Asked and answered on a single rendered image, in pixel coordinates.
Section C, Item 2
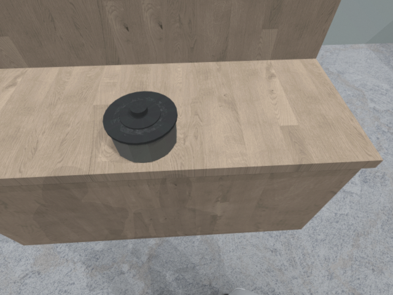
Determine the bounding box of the pot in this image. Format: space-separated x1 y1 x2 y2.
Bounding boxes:
112 124 177 163

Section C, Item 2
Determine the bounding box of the lid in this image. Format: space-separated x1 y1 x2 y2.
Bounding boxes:
103 91 177 145

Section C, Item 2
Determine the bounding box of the knob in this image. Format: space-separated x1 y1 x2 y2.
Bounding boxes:
130 102 148 117

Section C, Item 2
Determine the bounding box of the table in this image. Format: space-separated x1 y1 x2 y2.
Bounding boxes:
0 0 383 245

